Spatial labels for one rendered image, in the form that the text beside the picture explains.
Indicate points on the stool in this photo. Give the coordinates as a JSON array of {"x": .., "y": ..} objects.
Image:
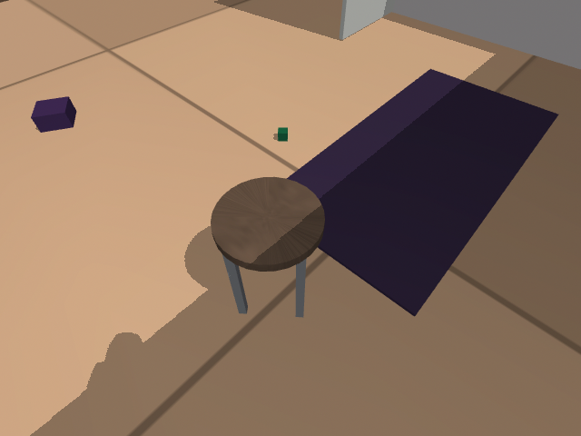
[{"x": 267, "y": 224}]

